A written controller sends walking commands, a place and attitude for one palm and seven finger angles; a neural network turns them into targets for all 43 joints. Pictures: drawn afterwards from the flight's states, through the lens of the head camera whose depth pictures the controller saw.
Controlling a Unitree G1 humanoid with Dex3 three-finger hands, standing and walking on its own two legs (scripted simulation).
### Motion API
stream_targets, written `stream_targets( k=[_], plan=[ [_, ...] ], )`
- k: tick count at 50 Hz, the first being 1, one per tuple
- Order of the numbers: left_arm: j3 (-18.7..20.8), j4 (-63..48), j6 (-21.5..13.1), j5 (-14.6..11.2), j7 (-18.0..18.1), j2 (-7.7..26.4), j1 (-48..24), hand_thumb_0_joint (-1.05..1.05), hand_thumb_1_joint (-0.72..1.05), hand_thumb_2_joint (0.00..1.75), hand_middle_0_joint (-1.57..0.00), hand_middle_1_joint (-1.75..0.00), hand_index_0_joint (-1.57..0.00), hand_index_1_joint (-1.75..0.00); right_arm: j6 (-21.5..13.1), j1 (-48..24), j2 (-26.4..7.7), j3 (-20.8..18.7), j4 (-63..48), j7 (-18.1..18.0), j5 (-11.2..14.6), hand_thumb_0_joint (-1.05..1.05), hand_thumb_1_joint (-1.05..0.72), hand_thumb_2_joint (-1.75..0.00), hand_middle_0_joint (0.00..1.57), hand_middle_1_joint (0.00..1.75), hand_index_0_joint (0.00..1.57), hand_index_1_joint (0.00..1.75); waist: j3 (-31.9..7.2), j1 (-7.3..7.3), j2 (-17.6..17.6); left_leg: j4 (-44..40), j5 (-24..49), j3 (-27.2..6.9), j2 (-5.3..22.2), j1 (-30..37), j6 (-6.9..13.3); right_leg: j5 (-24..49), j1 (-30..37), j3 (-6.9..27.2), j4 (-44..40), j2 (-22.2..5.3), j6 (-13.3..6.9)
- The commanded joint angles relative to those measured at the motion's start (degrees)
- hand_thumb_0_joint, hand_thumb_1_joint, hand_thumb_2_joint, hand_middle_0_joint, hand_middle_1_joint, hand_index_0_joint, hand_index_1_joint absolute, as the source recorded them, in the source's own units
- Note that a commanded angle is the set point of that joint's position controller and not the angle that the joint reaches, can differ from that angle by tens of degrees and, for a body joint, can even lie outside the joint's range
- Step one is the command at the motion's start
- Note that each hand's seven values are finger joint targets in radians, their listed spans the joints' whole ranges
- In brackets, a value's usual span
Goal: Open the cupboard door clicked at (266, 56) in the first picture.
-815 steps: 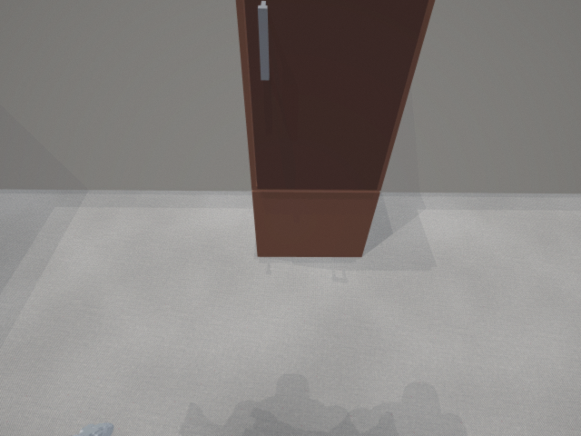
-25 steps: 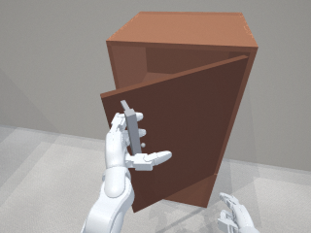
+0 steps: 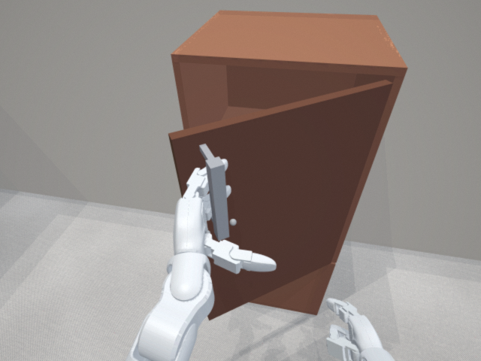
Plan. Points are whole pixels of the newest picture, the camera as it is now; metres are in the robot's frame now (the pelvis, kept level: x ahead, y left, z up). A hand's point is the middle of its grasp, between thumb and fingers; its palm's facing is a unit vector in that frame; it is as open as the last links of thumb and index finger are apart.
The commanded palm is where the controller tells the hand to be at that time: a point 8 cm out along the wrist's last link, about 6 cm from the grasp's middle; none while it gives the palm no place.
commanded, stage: slide the hand sideways off the handle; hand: left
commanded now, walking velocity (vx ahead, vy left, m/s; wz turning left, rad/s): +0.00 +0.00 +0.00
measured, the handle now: (213, 194) +0.33 +0.07 +0.16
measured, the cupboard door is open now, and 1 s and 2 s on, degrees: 37 41 41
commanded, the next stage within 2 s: draw the hand back to the body in 1.14 s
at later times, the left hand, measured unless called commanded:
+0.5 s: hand (225, 251) +0.22 +0.04 +0.15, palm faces -0.21 -0.98 -0.01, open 16.3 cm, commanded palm +0.19 +0.10 +0.15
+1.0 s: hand (178, 274) +0.19 +0.10 +0.15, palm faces -0.13 -0.99 -0.05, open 16.3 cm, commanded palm +0.16 +0.16 +0.15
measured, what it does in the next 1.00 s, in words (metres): stands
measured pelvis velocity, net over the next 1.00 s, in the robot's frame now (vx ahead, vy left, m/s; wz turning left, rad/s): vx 0.02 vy -0.02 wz -0.01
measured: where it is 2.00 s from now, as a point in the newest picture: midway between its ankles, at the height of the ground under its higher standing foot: outside the picture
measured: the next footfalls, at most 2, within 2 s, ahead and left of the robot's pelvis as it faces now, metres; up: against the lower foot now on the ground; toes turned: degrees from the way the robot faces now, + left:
none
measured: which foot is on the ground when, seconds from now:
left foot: down 0.00-1.00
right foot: down 0.00-1.00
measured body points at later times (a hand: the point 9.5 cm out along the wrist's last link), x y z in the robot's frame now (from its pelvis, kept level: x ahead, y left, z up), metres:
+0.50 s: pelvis -0.01 +0.00 +0.00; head -0.05 -0.02 +0.45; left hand +0.23 +0.10 +0.16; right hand +0.19 -0.20 -0.06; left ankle +0.05 +0.12 -0.73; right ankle -0.03 -0.11 -0.73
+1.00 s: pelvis +0.02 -0.02 +0.00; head -0.02 -0.04 +0.44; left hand +0.19 +0.15 +0.15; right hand +0.21 -0.23 -0.06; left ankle +0.05 +0.12 -0.73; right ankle -0.03 -0.11 -0.73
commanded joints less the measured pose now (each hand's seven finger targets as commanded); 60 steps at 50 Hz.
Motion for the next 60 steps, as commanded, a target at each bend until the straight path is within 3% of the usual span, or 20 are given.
stream_targets(
  k=[1, 3, 5, 7, 9, 10, 12, 15, 17, 25, 30, 34, 40, 41, 48, 51, 53, 55, 56, 60],
  plan=[
    [-4.0, -16.3, -10.9, -2.5, -22.5, 4.0, -18.2, 0.00, -0.50, 0.30, -0.15, -0.30, -0.15, -0.30, -1.7, -8.4, -6.4, -2.0, -14.9, -2.8, 1.5, 0.00, -0.90, -0.90, 0.20, 0.30, 0.20, 0.30, -11.1, -2.57, -2.0, -3.6, 8.7, 0.4, -0.6, 14.0, 2.6, 15.2, -9.7, -0.1, -5.6, -1.4, -0.9],
    [-2.2, -14.5, -11.6, -5.5, -26.1, 3.6, -15.8, 0.00, -0.50, 0.30, -0.15, -0.30, -0.15, -0.30, -3.0, -7.8, -5.8, -1.4, -15.9, -3.7, 2.0, 0.00, -0.90, -0.90, 0.20, 0.30, 0.20, 0.30, -9.2, -2.28, -3.9, -4.3, 6.6, -0.1, -0.1, 13.3, 2.5, 11.4, -11.4, -0.8, -6.2, -1.1, -0.7],
    [0.1, -13.3, -11.0, -8.7, -25.6, 2.2, -12.7, 0.00, -0.50, 0.30, -0.15, -0.30, -0.15, -0.30, -4.3, -7.9, -5.9, -1.0, -16.0, -3.9, 2.5, 0.00, -0.90, -0.90, 0.20, 0.30, 0.20, 0.30, -7.5, -1.09, -4.9, -5.4, 3.8, -0.9, 0.4, 11.9, 2.0, 7.6, -12.1, -1.7, -6.5, -0.6, -0.6],
    [2.4, -13.5, -10.4, -9.8, -23.5, 2.3, -11.2, 0.00, -0.50, 0.30, -0.15, -0.30, -0.15, -0.30, -4.8, -8.4, -6.2, -0.8, -16.2, -3.9, 2.6, 0.00, -0.90, -0.90, 0.20, 0.30, 0.20, 0.30, -6.1, -0.39, -6.6, -6.4, 0.5, -1.0, 0.5, 9.6, 1.7, 4.3, -12.5, -2.1, -6.6, -0.4, -0.3],
    [4.8, -13.6, -9.9, -8.8, -21.1, 4.3, -10.1, 0.00, -0.50, 0.30, -0.15, -0.30, -0.15, -0.30, -4.9, -8.6, -6.4, -0.9, -16.2, -3.7, 2.3, 0.00, -0.90, -0.90, 0.20, 0.30, 0.20, 0.30, -5.2, -0.04, -8.1, -6.5, -0.8, -0.8, 0.4, 8.5, 1.8, 2.6, -12.8, -1.9, -7.0, -0.4, -0.2],
    [6.1, -14.2, -9.9, -7.9, -20.2, 6.2, -9.1, 0.00, -0.50, 0.30, -0.15, -0.30, -0.15, -0.30, -4.6, -8.8, -6.5, -1.0, -16.2, -3.5, 2.3, 0.00, -0.90, -0.90, 0.20, 0.30, 0.20, 0.30, -5.4, 0.66, -6.1, -6.6, -1.4, -0.3, 0.3, 8.4, 1.7, 1.7, -12.6, -1.6, -7.1, -0.5, -0.4],
    [4.9, -14.7, -9.8, -6.6, -19.1, 5.1, -9.3, 0.00, -0.50, 0.30, -0.15, -0.30, -0.15, -0.30, -4.2, -9.1, -6.2, -0.9, -16.9, -3.3, 2.0, 0.00, -0.90, -0.90, 0.20, 0.30, 0.20, 0.30, -4.6, 0.13, -5.5, -6.3, -2.0, -0.1, 0.2, 8.0, 1.8, 0.7, -13.2, -1.3, -7.2, -0.7, -0.4],
    [6.9, -15.6, -9.8, -5.8, -19.3, 7.7, -7.3, 0.00, -0.50, 0.30, -0.15, -0.30, -0.15, -0.30, -3.6, -8.9, -6.4, -0.9, -17.2, -3.3, 1.9, 0.00, -0.90, -0.90, 0.20, 0.30, 0.20, 0.30, -4.8, 0.53, -3.9, -6.1, -1.8, 0.5, 0.1, 8.2, 1.7, 0.4, -12.6, -0.8, -7.8, -0.7, -0.7],
    [6.2, -16.6, -9.8, -6.0, -19.7, 7.1, -7.6, 0.00, -0.50, 0.30, -0.15, -0.30, -0.15, -0.30, -3.4, -9.2, -6.2, -0.7, -17.7, -3.4, 1.9, 0.00, -0.90, -0.90, 0.20, 0.30, 0.20, 0.30, -4.4, 0.15, -3.8, -6.0, -1.3, 0.8, 0.2, 8.1, 1.8, 0.9, -12.6, -0.7, -7.9, -0.7, -0.6],
    [9.8, -20.0, -10.3, -7.9, -22.4, 9.9, 2.3, 0.00, -0.50, 0.30, -0.15, -0.30, -0.15, -0.30, -4.4, -7.9, -6.6, -0.9, -18.4, -3.8, 2.1, 0.00, -0.90, -0.90, 0.20, 0.30, 0.20, 0.30, -4.4, 0.74, -6.0, -5.0, 2.6, 1.2, 0.5, 8.7, 2.0, 4.6, -11.8, -0.6, -8.4, -0.4, -0.2],
    [11.6, -24.3, -11.3, -8.5, -24.3, 12.1, 5.2, 0.00, -0.50, 0.30, -0.15, -0.30, -0.15, -0.30, -5.9, -6.7, -7.1, -1.1, -18.8, -4.1, 2.1, 0.00, -0.90, -0.90, 0.20, 0.30, 0.20, 0.30, -4.2, 0.33, -3.7, -4.1, 3.3, 1.4, 0.3, 9.3, 2.2, 5.8, -12.8, -0.4, -8.4, -0.4, 0.0],
    [15.1, -26.4, -12.5, -10.0, -26.5, 14.6, 12.0, 0.00, -0.50, 0.30, -0.15, -0.30, -0.15, -0.30, -7.6, -4.9, -7.3, -1.3, -18.9, -4.5, 2.3, 0.00, -0.90, -0.90, 0.20, 0.30, 0.20, 0.30, -5.9, 0.75, -6.0, -3.0, 6.3, 2.0, 0.2, 8.7, 2.5, 11.1, -11.4, -0.3, -7.1, -0.6, 0.5],
    [18.3, -29.8, -14.3, -12.2, -29.7, 16.8, 18.8, 0.00, -0.50, 0.30, -0.15, -0.30, -0.15, -0.30, -10.4, -2.8, -8.0, -1.8, -19.1, -4.8, 2.7, 0.00, -0.90, -0.90, 0.20, 0.30, 0.20, 0.30, -5.2, 1.05, -2.6, -1.5, 8.0, 2.0, 0.2, 8.0, 2.4, 14.5, -12.2, -0.3, -5.9, -0.7, 0.6],
    [19.4, -29.5, -14.6, -12.5, -30.2, 17.6, 20.5, 0.00, -0.50, 0.30, -0.15, -0.30, -0.15, -0.30, -10.8, -2.3, -8.1, -1.8, -19.1, -4.9, 2.9, 0.00, -0.90, -0.90, 0.20, 0.30, 0.20, 0.30, -5.1, 0.88, -3.6, -1.3, 8.1, 2.0, 0.2, 7.3, 2.4, 15.0, -12.4, -0.5, -5.5, -0.7, 0.7],
    [24.5, -29.4, -16.8, -15.4, -33.8, 20.1, 25.3, 0.00, -0.50, 0.30, -0.15, -0.30, -0.15, -0.30, -14.0, -0.3, -8.7, -2.4, -18.6, -5.7, 3.3, 0.00, -0.90, -0.90, 0.20, 0.30, 0.20, 0.30, -5.1, 1.03, -5.9, 1.1, 9.1, 1.9, -0.2, 5.3, 2.5, 18.7, -13.2, 0.4, -4.7, -1.1, 1.6],
    [25.6, -30.6, -18.0, -16.5, -35.5, 20.9, 27.0, 0.00, -0.50, 0.30, -0.15, -0.30, -0.15, -0.30, -15.4, 0.1, -8.9, -2.7, -18.6, -5.8, 3.6, 0.00, -0.90, -0.90, 0.20, 0.30, 0.20, 0.30, -6.0, 1.25, -4.3, 1.8, 10.0, 1.8, -0.3, 5.3, 2.5, 20.5, -13.1, 0.5, -4.0, -1.3, 1.7],
    [24.8, -30.6, -18.6, -17.2, -36.6, 20.0, 28.0, 0.00, -0.50, 0.30, -0.15, -0.30, -0.15, -0.30, -16.4, 0.5, -8.8, -2.7, -18.5, -5.9, 3.8, 0.00, -0.90, -0.90, 0.20, 0.30, 0.20, 0.30, -5.3, 0.96, -4.1, 2.2, 10.0, 1.6, -0.3, 5.0, 2.5, 20.5, -14.1, 0.1, -3.6, -1.1, 1.8],
    [26.0, -31.4, -19.3, -17.4, -37.1, 21.6, 27.8, 0.00, -0.50, 0.30, -0.15, -0.30, -0.15, -0.30, -17.4, 0.4, -9.2, -2.9, -18.2, -6.0, 3.9, 0.00, -0.90, -0.90, 0.20, 0.30, 0.20, 0.30, -5.2, 1.18, -3.2, 2.6, 9.7, 1.3, -0.3, 4.7, 2.5, 20.0, -14.3, 0.5, -3.5, -1.2, 1.6],
    [24.7, -31.4, -19.3, -17.6, -37.4, 20.2, 28.4, 0.00, -0.50, 0.30, -0.15, -0.30, -0.15, -0.30, -17.9, 0.4, -9.1, -2.8, -18.5, -6.0, 3.8, 0.00, -0.90, -0.90, 0.20, 0.30, 0.20, 0.30, -5.5, 1.16, -2.6, 2.5, 9.2, 1.2, -0.6, 4.5, 2.5, 19.1, -14.6, 0.4, -3.2, -1.2, 1.6],
    [25.2, -30.3, -19.7, -17.2, -36.8, 21.2, 26.6, 0.00, -0.50, 0.30, -0.15, -0.30, -0.15, -0.30, -19.1, 0.6, -9.3, -3.0, -17.6, -6.3, 3.8, 0.00, -0.90, -0.90, 0.20, 0.30, 0.20, 0.30, -4.1, 0.94, -4.7, 3.0, 7.4, 0.8, -0.5, 3.4, 2.6, 16.2, -15.8, 0.5, -3.4, -1.2, 1.5]
  ],
)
